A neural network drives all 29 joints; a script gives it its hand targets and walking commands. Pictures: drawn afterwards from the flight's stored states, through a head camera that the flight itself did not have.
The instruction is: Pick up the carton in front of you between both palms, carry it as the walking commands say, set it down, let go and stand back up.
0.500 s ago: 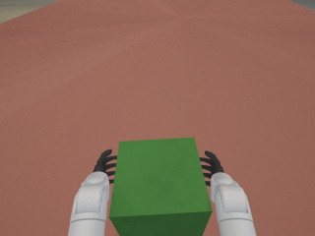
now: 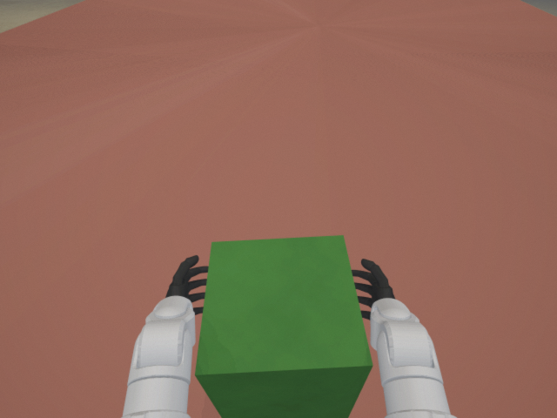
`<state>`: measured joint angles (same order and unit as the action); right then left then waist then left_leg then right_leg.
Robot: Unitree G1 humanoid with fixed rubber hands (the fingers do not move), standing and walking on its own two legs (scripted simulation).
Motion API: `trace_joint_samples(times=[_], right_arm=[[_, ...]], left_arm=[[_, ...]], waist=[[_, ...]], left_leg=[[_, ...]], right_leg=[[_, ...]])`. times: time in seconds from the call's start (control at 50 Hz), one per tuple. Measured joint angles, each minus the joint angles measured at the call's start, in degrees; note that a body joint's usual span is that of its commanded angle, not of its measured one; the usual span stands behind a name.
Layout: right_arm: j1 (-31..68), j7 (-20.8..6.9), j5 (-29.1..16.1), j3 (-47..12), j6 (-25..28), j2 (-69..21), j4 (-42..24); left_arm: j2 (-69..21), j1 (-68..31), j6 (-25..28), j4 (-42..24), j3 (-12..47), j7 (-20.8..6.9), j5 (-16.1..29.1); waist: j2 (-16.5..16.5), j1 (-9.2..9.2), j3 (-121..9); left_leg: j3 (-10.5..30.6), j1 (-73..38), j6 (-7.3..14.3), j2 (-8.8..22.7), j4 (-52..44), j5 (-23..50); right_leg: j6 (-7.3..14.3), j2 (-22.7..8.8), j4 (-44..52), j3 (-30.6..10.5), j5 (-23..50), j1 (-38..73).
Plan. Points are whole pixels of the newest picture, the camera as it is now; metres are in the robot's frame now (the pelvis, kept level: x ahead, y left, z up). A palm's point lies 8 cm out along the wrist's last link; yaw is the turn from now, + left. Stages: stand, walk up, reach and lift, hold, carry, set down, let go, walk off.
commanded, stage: carry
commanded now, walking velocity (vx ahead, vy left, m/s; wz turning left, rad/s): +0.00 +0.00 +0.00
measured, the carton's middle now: (282, 333) +0.29 +0.00 -0.04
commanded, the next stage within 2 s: hold in 0.30 s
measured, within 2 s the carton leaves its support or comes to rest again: neither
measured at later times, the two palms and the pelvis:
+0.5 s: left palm (189, 312) +0.28 +0.13 +0.04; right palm (397, 322) +0.26 -0.16 +0.04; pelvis -0.01 +0.00 +0.01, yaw -4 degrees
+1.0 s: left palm (172, 310) +0.28 +0.16 +0.05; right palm (385, 330) +0.25 -0.14 +0.05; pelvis -0.03 +0.04 +0.01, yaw -6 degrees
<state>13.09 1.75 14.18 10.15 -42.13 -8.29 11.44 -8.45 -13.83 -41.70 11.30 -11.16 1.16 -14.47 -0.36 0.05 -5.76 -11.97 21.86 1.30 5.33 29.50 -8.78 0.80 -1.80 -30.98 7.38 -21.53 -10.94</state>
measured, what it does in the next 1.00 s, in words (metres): stands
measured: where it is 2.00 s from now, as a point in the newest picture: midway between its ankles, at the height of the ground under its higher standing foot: outside the picture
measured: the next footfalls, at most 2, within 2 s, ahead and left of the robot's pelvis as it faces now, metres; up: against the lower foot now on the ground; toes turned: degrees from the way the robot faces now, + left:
none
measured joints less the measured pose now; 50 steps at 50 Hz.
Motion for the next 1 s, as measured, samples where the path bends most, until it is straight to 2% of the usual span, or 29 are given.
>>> trace_joint_samples(times=[0.32, 0.36, 0.46, 0.58, 1.0], right_arm=[[0.43, -0.20, 0.05, 0.37, 0.27, -0.11, 0.13], [0.50, -0.62, 0.36, -0.03, 1.41, -0.16, 0.49], [0.33, -0.97, 0.33, -0.21, 3.16, -0.10, 1.80], [0.22, -0.93, -0.20, 0.92, 3.92, -0.06, 2.19], [3.35, -2.33, 2.00, 4.22, 4.97, -0.80, 6.81]], left_arm=[[-0.09, -0.25, 0.05, -0.31, -0.18, 0.00, -0.08], [0.07, 0.41, 0.10, -1.85, 0.17, 0.11, -0.27], [0.29, 1.44, 0.62, -2.62, 0.87, 0.54, -0.57], [0.06, 0.38, 1.10, -1.31, 1.14, 0.44, -1.42], [-0.63, -2.62, 1.02, 2.11, -1.54, -0.24, -2.84]], waist=[[-0.30, -0.11, 1.32], [-1.26, -1.06, 4.68], [-1.70, -0.94, 8.46], [-2.38, 0.13, 9.67], [-2.96, -0.75, 9.78]], left_leg=[[0.27, -0.91, 0.09, -0.08, -0.81, 1.11], [4.90, -5.23, -0.17, -2.32, -3.70, 2.46], [8.97, -10.88, -1.77, -3.10, -7.84, 3.24], [8.23, -12.73, -1.84, -2.97, -9.08, 3.95], [5.80, -13.85, 0.72, -4.61, -8.63, 3.79]], right_leg=[[0.37, 0.15, 0.08, 0.05, 0.38, 0.61], [0.72, 0.87, 2.17, -3.06, 3.23, 3.91], [0.64, 2.13, 6.86, -5.05, 4.20, 8.96], [0.29, 2.29, 8.01, -6.25, 5.50, 10.33], [-0.76, 0.59, 7.39, -9.07, 6.15, 10.56]])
